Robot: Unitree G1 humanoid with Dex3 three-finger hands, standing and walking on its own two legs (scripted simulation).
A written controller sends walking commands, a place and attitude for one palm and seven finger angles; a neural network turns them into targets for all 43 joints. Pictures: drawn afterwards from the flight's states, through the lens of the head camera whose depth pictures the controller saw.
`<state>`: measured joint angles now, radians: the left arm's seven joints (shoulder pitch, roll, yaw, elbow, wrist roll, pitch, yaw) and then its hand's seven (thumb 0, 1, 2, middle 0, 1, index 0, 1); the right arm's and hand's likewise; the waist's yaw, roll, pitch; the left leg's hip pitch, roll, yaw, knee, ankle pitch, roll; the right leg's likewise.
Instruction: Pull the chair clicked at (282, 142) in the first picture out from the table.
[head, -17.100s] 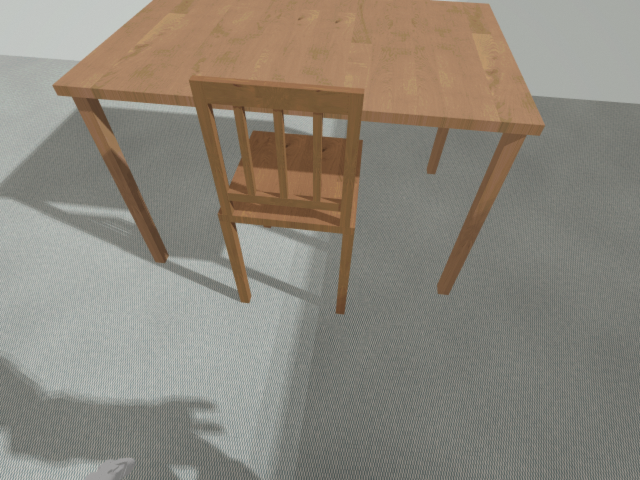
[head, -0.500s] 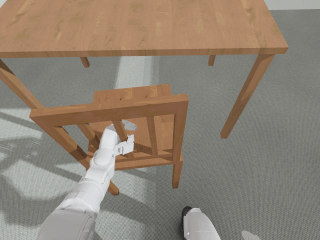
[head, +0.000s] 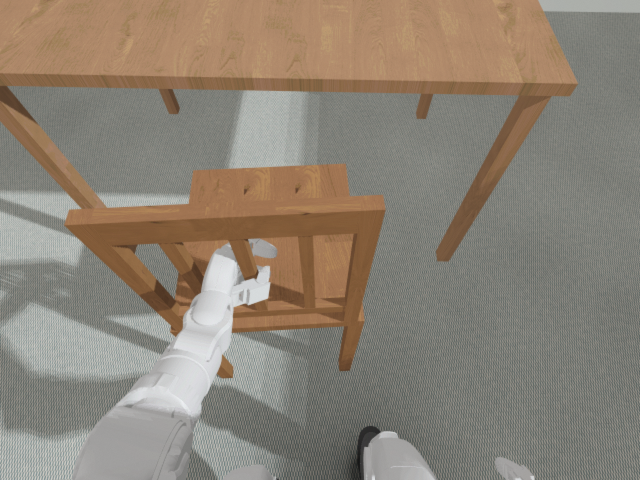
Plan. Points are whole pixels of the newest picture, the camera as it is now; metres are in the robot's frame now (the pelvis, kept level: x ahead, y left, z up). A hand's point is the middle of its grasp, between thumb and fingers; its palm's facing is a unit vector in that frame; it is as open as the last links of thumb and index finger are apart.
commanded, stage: step backward, pulling the chair out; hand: left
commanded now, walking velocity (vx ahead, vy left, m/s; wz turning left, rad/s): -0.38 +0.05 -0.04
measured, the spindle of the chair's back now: (251, 276) +0.39 +0.11 -0.08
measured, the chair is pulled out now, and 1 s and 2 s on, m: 0.26 0.37 0.59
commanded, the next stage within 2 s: stop walking, hand still on the chair in 1.60 s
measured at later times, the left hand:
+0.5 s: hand (255, 328) +0.30 +0.09 -0.06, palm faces -0.08 -0.98 -0.17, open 5.2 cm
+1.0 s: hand (243, 358) +0.26 +0.11 -0.06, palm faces -0.12 -0.98 -0.17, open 5.2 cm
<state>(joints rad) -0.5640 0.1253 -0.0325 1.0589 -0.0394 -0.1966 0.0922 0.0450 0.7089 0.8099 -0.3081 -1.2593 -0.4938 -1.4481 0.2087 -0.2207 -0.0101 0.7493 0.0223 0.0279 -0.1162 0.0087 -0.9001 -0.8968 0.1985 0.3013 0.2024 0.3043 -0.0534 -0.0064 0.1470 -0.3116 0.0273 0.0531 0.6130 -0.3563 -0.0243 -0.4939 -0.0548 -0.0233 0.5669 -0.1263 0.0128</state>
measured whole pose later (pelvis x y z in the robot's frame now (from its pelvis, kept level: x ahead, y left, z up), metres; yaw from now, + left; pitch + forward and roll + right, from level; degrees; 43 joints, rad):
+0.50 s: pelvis -0.05 +0.00 +0.00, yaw -2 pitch +2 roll +1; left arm -0.47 0.12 -0.03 1.03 -0.05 -0.19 0.09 0.05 0.71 0.80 -0.32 -1.25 -0.49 -1.45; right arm 0.31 -0.24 -0.01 0.72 0.04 0.01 -0.13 0.01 -0.90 -0.90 0.20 0.30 0.20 0.30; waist -0.05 0.01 0.11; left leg -0.36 0.04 0.09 0.65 -0.31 -0.01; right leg -0.48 -0.05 -0.01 0.66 -0.17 0.01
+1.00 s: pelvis -0.10 +0.02 +0.01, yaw -6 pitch +3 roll -2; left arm -0.50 0.16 -0.02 1.03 -0.03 -0.21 0.09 0.05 0.71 0.80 -0.31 -1.26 -0.49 -1.45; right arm 0.23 -0.20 0.00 0.74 0.00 -0.03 -0.08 0.01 -0.90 -0.90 0.20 0.30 0.20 0.30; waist 0.00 0.02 0.13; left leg -0.41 0.09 0.08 0.57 -0.22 0.00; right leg -0.32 -0.01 -0.03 0.66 -0.36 0.00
